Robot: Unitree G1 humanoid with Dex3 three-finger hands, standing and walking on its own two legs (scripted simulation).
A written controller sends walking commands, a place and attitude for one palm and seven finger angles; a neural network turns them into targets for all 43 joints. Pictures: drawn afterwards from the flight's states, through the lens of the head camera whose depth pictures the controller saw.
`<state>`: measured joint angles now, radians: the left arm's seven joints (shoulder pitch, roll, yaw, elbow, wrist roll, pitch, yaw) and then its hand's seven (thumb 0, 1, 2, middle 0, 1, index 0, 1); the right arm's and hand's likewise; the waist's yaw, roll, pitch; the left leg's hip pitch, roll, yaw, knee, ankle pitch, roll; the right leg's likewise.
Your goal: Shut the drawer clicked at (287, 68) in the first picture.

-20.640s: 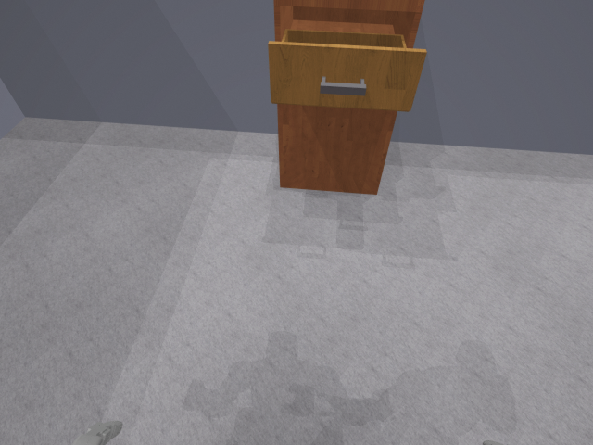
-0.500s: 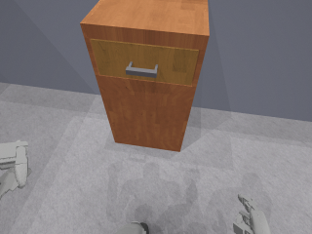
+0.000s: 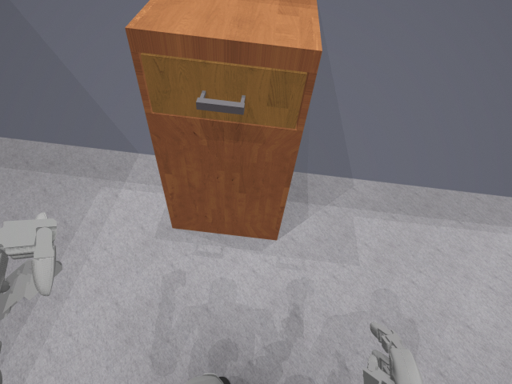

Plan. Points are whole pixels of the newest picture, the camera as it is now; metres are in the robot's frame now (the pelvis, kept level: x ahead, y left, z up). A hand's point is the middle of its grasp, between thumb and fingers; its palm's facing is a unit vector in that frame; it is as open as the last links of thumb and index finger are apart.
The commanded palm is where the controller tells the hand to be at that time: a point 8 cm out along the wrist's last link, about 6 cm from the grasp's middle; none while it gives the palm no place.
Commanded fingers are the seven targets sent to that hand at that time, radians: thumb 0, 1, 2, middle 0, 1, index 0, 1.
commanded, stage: stop stepping back and stand still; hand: left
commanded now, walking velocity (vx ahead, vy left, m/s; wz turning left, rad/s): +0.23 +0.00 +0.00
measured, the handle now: (222, 101) +0.80 +0.18 -0.02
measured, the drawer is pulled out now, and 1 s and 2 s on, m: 0.00 0.00 0.00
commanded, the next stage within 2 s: let the arm hang, fingers relaxed in 0.68 s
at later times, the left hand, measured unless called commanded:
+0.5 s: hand out of the picture +0.12 +0.26 +0.18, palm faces +0.40 -0.84 -0.37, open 3.3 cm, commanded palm +0.03 +0.29 +0.19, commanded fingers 0.00 0.90 0.90 -1.40 -1.60 -1.40 -1.60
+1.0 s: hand out of the picture +0.04 +0.19 -0.12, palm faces +0.08 -0.96 -0.28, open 3.0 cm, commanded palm none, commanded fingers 0.00 0.90 0.90 -0.92 -1.08 -0.92 -1.08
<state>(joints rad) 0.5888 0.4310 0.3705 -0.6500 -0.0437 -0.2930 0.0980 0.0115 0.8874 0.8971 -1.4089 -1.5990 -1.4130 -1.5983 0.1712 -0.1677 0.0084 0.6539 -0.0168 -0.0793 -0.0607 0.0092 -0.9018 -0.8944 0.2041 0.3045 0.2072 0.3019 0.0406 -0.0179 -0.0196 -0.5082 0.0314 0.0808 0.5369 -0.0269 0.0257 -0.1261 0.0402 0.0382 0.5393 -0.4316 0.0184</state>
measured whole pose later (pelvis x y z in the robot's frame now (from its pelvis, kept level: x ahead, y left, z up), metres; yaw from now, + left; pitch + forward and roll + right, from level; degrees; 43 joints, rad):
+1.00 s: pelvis -0.09 -0.01 -0.02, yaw +4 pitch +0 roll +2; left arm 0.28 0.18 0.06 0.55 0.04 0.06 0.01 0.01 0.91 0.90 -1.23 -1.43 -1.23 -1.43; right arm 0.20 -0.24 -0.01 0.77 -0.04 0.00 0.00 0.01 -0.91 -0.89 0.20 0.30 0.20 0.30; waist -0.05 0.02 0.02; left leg -0.43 -0.02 0.02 0.75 -0.32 0.00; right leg -0.38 -0.01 -0.03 0.82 -0.41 -0.03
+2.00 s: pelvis -0.10 +0.00 +0.02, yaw +3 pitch -1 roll +0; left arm 0.30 0.10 0.00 1.16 0.01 -0.01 0.03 0.00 0.91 0.90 -0.20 -0.30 -0.20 -0.30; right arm 0.35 -0.10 0.00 1.16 -0.02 0.00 -0.04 0.00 -0.91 -0.89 0.20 0.30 0.20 0.30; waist -0.02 0.02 0.05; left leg -0.16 -0.01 0.05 0.40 -0.22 0.03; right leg -0.18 0.03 -0.02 0.40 -0.20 -0.04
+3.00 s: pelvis -0.09 -0.01 +0.02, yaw +3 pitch -1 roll +0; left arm 0.27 0.13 0.01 1.16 0.01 -0.02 0.03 0.00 0.92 0.90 -0.20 -0.30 -0.20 -0.30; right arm 0.29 -0.13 -0.01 1.15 -0.02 -0.01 -0.05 0.00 -0.91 -0.89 0.20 0.30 0.20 0.30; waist -0.01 0.02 0.05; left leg -0.13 0.00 0.04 0.38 -0.23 0.01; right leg -0.15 0.05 -0.03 0.39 -0.21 -0.06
